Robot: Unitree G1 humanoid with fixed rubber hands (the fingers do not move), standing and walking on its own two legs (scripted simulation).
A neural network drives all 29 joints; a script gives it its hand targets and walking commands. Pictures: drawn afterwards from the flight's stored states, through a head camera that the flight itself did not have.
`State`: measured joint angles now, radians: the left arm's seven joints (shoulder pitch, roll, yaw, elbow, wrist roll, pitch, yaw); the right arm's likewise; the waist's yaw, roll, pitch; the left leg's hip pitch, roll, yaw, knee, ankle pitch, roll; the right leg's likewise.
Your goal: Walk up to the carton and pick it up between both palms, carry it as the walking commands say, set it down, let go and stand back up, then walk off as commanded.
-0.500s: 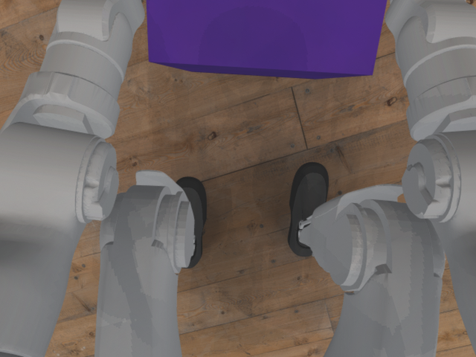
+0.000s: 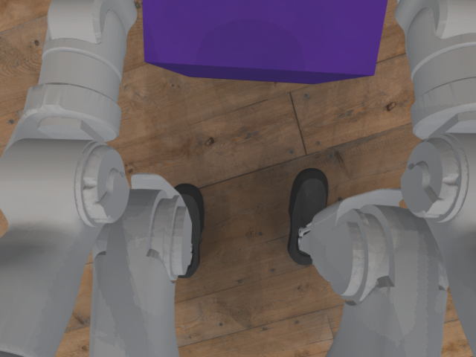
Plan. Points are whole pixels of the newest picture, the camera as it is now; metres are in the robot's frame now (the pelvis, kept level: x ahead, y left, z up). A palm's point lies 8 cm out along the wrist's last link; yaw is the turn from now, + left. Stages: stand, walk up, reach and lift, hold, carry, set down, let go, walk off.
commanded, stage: reach and lift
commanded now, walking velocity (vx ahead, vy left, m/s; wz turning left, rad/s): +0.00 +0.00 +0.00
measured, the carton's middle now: out of the picture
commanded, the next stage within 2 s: none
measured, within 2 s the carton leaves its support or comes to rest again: leaves its support in 0.34 s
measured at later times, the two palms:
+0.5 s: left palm out of the picture +0.57 +0.13 -0.11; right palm out of the picture +0.56 -0.19 -0.12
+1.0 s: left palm out of the picture +0.57 +0.13 -0.05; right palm out of the picture +0.56 -0.19 -0.06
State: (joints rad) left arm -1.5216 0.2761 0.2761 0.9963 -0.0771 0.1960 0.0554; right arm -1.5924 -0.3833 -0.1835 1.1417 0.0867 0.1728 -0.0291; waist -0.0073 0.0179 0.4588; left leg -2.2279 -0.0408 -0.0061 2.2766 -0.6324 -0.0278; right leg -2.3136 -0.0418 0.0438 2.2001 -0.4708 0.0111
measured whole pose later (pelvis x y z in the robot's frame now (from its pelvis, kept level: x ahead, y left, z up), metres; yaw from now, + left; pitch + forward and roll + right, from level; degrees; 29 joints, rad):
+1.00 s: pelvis +0.02 -0.01 +0.06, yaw +0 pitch +45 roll +1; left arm -1.30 0.12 0.41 0.71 0.08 0.35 0.07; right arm -1.34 -0.22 -0.34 0.80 -0.08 0.36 -0.09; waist -0.01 0.02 0.09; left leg -2.22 -0.04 -0.03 2.05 -0.62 -0.04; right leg -2.29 -0.01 0.05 1.99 -0.48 0.03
